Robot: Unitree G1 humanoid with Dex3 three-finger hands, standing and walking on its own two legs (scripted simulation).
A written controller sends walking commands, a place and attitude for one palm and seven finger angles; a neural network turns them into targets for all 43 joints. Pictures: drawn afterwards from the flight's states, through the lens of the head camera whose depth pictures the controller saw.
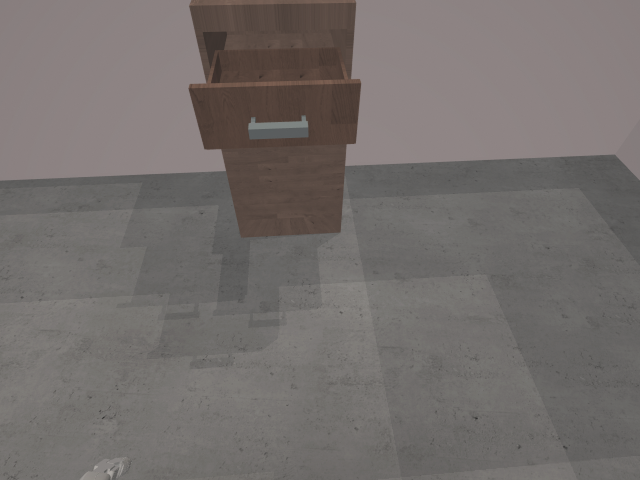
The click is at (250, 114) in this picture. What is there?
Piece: drawer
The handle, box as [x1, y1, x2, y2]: [248, 115, 308, 138]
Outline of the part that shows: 307,121 305,120 305,115 301,115 301,121 256,123 255,117 251,117 251,122 248,125 249,137 276,138 308,136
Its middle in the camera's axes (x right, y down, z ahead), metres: -0.10 -0.26 +0.89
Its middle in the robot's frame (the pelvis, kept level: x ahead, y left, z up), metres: +0.84 +0.14 -0.02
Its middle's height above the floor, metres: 0.75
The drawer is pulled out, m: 0.30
